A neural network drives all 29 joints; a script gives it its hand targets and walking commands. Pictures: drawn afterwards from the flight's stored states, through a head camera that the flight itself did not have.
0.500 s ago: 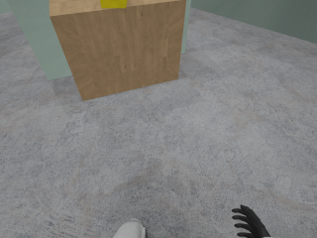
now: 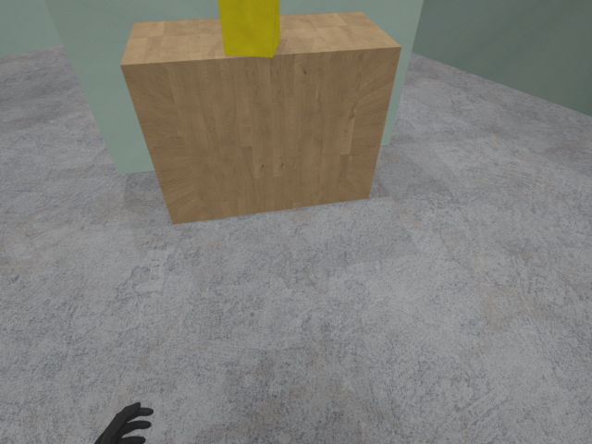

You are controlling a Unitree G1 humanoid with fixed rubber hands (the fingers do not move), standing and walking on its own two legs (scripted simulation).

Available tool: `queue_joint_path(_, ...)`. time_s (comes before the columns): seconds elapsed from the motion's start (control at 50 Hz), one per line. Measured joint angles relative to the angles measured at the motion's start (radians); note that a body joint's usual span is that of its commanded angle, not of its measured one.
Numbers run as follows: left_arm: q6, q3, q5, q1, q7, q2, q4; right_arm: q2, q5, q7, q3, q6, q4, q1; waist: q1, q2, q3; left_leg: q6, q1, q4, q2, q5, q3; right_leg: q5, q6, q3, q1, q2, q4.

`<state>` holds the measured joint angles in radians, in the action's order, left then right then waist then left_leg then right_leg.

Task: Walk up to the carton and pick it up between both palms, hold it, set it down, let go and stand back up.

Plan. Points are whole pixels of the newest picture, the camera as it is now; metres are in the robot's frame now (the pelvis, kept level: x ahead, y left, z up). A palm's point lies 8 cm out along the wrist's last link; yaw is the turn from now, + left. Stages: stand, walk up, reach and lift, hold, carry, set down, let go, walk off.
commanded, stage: walk up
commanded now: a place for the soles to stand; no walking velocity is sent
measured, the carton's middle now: (251, 18) +1.40 +0.13 +0.10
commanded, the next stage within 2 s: none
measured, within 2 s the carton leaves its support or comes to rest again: neither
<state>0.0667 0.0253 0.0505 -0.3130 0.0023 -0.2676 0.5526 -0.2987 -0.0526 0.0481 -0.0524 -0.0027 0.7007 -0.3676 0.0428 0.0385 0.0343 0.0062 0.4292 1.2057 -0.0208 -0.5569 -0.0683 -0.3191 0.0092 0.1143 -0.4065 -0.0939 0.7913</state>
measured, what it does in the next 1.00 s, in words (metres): walks ahead: left foot, then right foot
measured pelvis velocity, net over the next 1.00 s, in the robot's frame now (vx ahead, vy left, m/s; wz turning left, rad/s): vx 0.44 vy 0.06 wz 0.25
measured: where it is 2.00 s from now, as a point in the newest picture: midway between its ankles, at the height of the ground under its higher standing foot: (260, 300)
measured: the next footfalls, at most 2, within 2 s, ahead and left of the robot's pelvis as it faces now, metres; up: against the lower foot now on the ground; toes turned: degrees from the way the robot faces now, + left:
left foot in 0.24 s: +0.24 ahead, +0.16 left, +0.00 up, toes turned +10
right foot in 0.60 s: +0.44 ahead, -0.10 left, +0.00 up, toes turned +3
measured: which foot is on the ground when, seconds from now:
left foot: up 0.00-0.22, down 0.24-0.60, up 0.62-1.00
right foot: down 0.00-0.24, up 0.26-0.58, down 0.60-1.00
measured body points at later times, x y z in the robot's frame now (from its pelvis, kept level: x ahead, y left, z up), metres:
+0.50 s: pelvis +0.22 +0.03 +0.02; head +0.23 +0.05 +0.47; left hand +0.32 +0.30 -0.08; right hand +0.33 -0.25 -0.07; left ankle +0.20 +0.15 -0.70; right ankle +0.31 -0.10 -0.66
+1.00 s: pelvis +0.44 +0.06 +0.02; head +0.44 +0.08 +0.47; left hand +0.35 +0.34 -0.11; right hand +0.68 -0.13 -0.05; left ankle +0.53 +0.19 -0.70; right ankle +0.40 -0.10 -0.70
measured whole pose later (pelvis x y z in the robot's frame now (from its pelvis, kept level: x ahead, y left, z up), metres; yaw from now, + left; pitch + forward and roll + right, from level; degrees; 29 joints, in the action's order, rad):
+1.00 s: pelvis +0.44 +0.06 +0.02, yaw +14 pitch -2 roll -3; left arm 0.05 0.05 0.04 -0.51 0.01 -0.33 0.71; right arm -0.26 -0.04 0.06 -0.05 -0.04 0.57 -0.22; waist -0.10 0.02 0.04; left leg 0.03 0.47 0.67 0.07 -0.17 0.03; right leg -0.44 0.02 0.17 -0.10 -0.08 0.60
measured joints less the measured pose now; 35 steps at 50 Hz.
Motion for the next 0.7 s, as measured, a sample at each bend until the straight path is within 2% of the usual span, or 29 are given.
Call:
queue_joint_path(0.02,0.001,0.000,0.001,-0.014,-0.006,-0.001,0.024,-0.001,0.001,0.001,0.001,0.004,-0.016,0.015,-0.012,0.006,0.000,-0.006,0.042,0.044,0.009,0.025,0.022,-0.011,-0.007,0.016,0.028,-0.005,-0.014)
queue_joint_path(0.06,0.008,0.001,0.006,-0.041,-0.015,-0.008,0.069,-0.006,0.008,0.009,-0.004,0.002,-0.049,0.049,-0.039,0.016,0.002,-0.014,0.104,0.023,0.029,0.071,0.046,-0.018,-0.009,0.047,0.089,-0.016,-0.063)
queue_joint_path(0.14,0.016,0.018,0.009,-0.090,-0.015,-0.047,0.135,-0.005,0.023,0.034,-0.018,-0.016,-0.097,0.111,-0.088,0.004,0.005,-0.010,0.137,-0.238,0.074,0.162,0.058,-0.018,-0.001,0.095,0.200,-0.036,-0.168)
queue_joint_path(0.22,-0.004,0.033,0.002,-0.127,-0.004,-0.091,0.165,0.002,0.022,0.038,-0.024,-0.037,-0.119,0.135,-0.113,-0.035,0.002,0.016,0.056,-0.464,0.082,0.272,0.079,-0.093,-0.013,0.121,0.267,-0.070,-0.158)
queue_joint_path(0.26,-0.022,0.030,0.000,-0.148,0.004,-0.100,0.161,-0.004,0.018,0.023,-0.025,-0.049,-0.131,0.129,-0.109,-0.059,0.001,0.025,0.017,-0.487,0.053,0.313,0.092,-0.172,-0.036,0.105,0.256,-0.107,-0.051)
queue_joint_path(0.28,-0.033,0.026,-0.003,-0.153,0.010,-0.099,0.157,-0.006,0.014,0.009,-0.022,-0.054,-0.134,0.130,-0.101,-0.072,0.011,0.026,0.022,-0.445,0.037,0.309,0.100,-0.192,-0.042,0.063,0.220,-0.114,0.065)
queue_joint_path(0.32,-0.056,0.017,-0.006,-0.143,0.020,-0.098,0.137,0.000,0.019,-0.022,-0.007,-0.055,-0.127,0.114,-0.080,-0.098,0.021,0.025,0.007,-0.406,0.018,0.258,0.103,-0.193,-0.038,-0.044,0.124,-0.068,0.302)
queue_joint_path(0.36,-0.065,0.010,-0.006,-0.110,0.023,-0.093,0.108,0.009,0.018,-0.044,0.007,-0.051,-0.109,0.083,-0.062,-0.119,0.028,0.024,-0.032,-0.429,0.010,0.235,0.102,-0.147,-0.030,-0.081,0.027,-0.031,0.450)
queue_joint_path(0.38,-0.064,0.007,-0.007,-0.091,0.025,-0.089,0.093,0.012,0.015,-0.050,0.011,-0.050,-0.098,0.067,-0.053,-0.127,0.029,0.024,-0.054,-0.449,0.008,0.233,0.102,-0.129,-0.024,-0.082,-0.014,-0.023,0.472)
queue_joint_path(0.42,-0.058,0.005,-0.010,-0.055,0.032,-0.076,0.063,0.016,0.009,-0.055,0.016,-0.052,-0.075,0.035,-0.034,-0.136,0.027,0.021,-0.099,-0.498,0.007,0.231,0.101,-0.110,-0.011,-0.079,-0.080,-0.018,0.432)
queue_joint_path(0.48,-0.050,0.004,-0.019,-0.009,0.045,-0.052,0.027,0.011,0.006,-0.054,0.017,-0.059,-0.049,-0.005,-0.004,-0.128,0.018,0.012,-0.157,-0.560,0.013,0.224,0.097,-0.078,-0.003,-0.074,-0.131,-0.024,0.249)
queue_joint_path(0.58,-0.026,0.009,-0.015,0.024,0.055,-0.023,-0.001,-0.015,0.008,-0.039,0.009,-0.055,-0.032,-0.045,0.031,-0.079,0.009,-0.012,-0.215,-0.539,0.040,0.139,0.084,0.065,-0.032,-0.059,-0.086,-0.012,-0.072)
queue_joint_path(0.6,-0.019,0.011,-0.013,0.020,0.052,-0.025,-0.008,-0.019,0.009,-0.035,0.007,-0.051,-0.033,-0.057,0.031,-0.068,0.004,-0.014,-0.217,-0.502,0.049,0.101,0.077,0.078,-0.038,-0.050,-0.057,0.000,-0.107)
queue_joint_path(0.62,-0.012,0.014,-0.009,0.020,0.046,-0.024,-0.011,-0.023,0.010,-0.032,0.005,-0.047,-0.033,-0.067,0.026,-0.047,0.005,-0.008,-0.204,-0.435,0.066,0.059,0.062,0.118,-0.034,-0.039,-0.049,0.016,-0.096)
queue_joint_path(0.64,-0.007,0.013,-0.002,0.022,0.038,-0.024,-0.011,-0.022,0.010,-0.029,0.004,-0.041,-0.032,-0.072,0.021,-0.027,0.010,0.001,-0.171,-0.329,0.074,0.051,0.040,0.099,-0.028,-0.020,-0.048,0.024,-0.051)
queue_joint_path(0.7,-0.010,0.006,-0.007,-0.004,0.012,-0.022,0.014,-0.014,-0.001,-0.025,0.010,-0.009,-0.035,-0.057,-0.015,0.000,0.009,-0.006,-0.043,-0.025,0.045,0.054,0.027,0.000,-0.022,0.006,-0.003,0.025,-0.009)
